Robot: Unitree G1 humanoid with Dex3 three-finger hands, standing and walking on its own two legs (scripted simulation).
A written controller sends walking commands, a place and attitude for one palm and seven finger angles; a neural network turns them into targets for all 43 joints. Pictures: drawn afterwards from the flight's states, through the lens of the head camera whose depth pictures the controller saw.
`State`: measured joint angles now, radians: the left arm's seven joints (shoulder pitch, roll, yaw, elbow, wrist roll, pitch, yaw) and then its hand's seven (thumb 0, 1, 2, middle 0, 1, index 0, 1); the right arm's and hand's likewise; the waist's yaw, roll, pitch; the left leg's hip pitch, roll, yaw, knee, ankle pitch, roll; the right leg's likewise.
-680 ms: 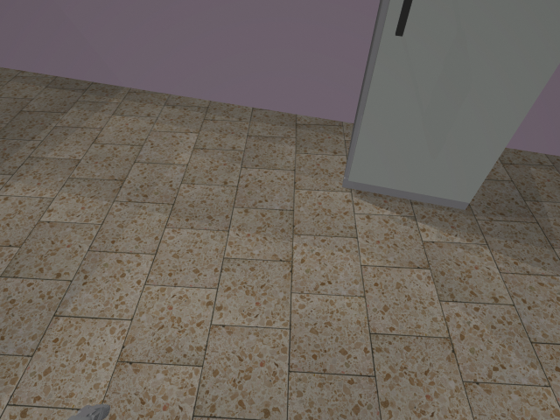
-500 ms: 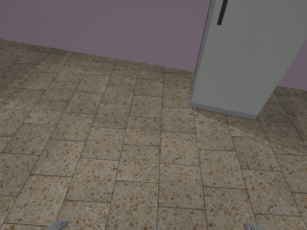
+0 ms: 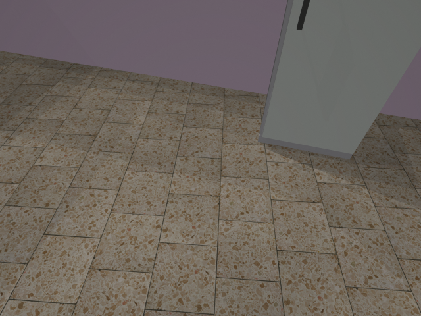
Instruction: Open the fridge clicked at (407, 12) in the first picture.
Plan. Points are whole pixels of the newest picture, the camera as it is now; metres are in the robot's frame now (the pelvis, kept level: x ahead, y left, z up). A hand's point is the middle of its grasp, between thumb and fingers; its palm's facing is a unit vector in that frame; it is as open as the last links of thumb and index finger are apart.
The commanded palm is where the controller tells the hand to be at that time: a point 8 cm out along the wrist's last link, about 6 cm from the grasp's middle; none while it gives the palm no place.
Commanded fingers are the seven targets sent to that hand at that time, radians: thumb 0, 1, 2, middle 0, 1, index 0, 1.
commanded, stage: stand and wait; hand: left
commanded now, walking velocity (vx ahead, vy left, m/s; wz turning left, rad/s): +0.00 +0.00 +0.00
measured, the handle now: out of the picture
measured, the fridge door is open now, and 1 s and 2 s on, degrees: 0 0 0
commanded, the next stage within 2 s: look at it before walking up in 0.14 s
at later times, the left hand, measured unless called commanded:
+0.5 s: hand out of the picture +0.07 +0.24 -0.15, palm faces -0.02 -0.94 -0.33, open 7.4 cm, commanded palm none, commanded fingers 0.00 0.90 0.90 -0.20 -0.30 -0.20 -0.30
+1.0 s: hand out of the picture +0.06 +0.24 -0.16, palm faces -0.03 -0.94 -0.34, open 7.4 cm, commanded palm none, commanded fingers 0.00 0.90 0.90 -0.20 -0.30 -0.20 -0.30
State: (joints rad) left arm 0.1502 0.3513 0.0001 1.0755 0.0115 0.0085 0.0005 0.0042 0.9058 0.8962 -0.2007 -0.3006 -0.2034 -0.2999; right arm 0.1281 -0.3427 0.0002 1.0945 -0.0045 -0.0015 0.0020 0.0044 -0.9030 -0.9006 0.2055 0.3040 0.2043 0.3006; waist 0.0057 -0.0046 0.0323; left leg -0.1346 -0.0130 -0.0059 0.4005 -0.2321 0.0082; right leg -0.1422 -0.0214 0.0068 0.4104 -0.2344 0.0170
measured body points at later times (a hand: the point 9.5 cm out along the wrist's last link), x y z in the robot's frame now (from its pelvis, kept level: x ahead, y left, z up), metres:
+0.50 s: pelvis -0.01 -0.01 +0.00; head -0.01 -0.01 +0.45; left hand +0.07 +0.29 -0.13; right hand +0.07 -0.30 -0.13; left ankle -0.01 +0.11 -0.74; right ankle -0.01 -0.13 -0.74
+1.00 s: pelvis -0.01 -0.01 +0.00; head +0.00 -0.01 +0.45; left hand +0.07 +0.29 -0.13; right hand +0.07 -0.30 -0.13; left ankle -0.01 +0.12 -0.74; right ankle -0.01 -0.13 -0.74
